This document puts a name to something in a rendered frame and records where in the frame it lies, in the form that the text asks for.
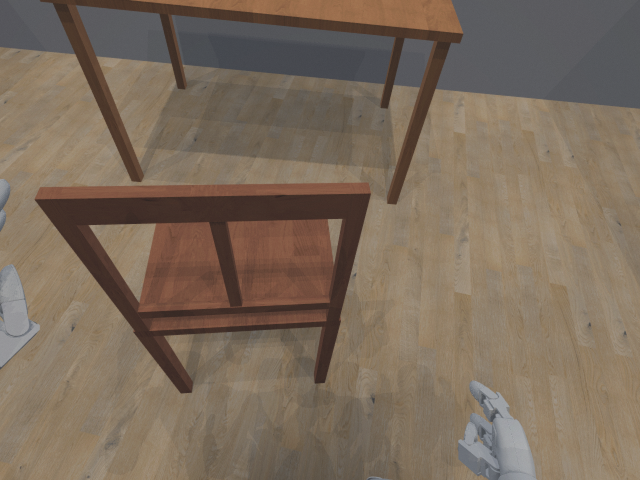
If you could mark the robot left hand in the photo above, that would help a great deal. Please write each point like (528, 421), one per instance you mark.
(16, 330)

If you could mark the chair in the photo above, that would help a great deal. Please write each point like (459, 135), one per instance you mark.
(224, 258)

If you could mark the table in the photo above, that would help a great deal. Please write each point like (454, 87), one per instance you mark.
(433, 20)

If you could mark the robot right hand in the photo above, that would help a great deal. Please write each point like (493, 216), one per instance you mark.
(505, 448)

